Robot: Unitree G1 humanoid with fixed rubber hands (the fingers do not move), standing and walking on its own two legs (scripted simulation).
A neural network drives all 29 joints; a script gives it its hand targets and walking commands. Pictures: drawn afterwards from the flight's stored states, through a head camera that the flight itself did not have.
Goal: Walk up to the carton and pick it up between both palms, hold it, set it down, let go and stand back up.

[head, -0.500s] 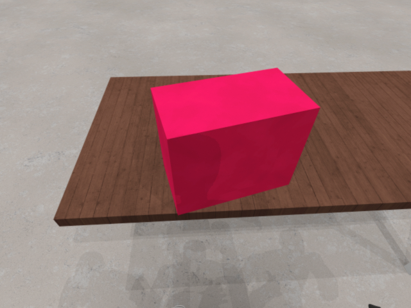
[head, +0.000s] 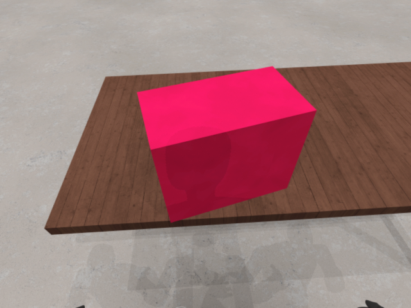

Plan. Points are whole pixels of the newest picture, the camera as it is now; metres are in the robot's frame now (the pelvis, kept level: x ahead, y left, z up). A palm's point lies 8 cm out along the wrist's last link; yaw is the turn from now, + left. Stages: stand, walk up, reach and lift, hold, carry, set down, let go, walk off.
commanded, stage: walk up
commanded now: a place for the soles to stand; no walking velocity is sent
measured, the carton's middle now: (220, 145) +0.45 +0.00 +0.08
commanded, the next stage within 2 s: reach and lift in 0.84 s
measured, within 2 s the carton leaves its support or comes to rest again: neither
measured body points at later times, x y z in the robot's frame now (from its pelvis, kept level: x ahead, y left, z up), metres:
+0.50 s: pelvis +0.00 +0.00 +0.00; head +0.02 +0.00 +0.45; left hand +0.12 +0.31 -0.09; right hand +0.11 -0.31 -0.09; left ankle +0.06 +0.12 -0.70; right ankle +0.00 -0.14 -0.70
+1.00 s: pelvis +0.00 +0.00 +0.00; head +0.03 +0.00 +0.45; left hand +0.16 +0.29 -0.10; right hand +0.12 -0.31 -0.10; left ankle +0.06 +0.12 -0.70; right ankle +0.00 -0.14 -0.70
